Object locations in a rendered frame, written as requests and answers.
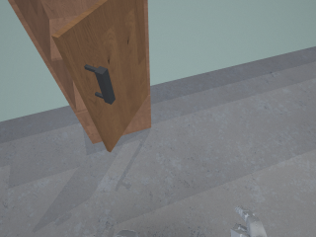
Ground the robot right hand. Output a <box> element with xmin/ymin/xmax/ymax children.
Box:
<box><xmin>230</xmin><ymin>205</ymin><xmax>268</xmax><ymax>237</ymax></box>

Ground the cupboard door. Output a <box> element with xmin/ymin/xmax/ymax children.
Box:
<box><xmin>52</xmin><ymin>0</ymin><xmax>148</xmax><ymax>152</ymax></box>

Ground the handle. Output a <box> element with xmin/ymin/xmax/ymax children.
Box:
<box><xmin>84</xmin><ymin>64</ymin><xmax>116</xmax><ymax>105</ymax></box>

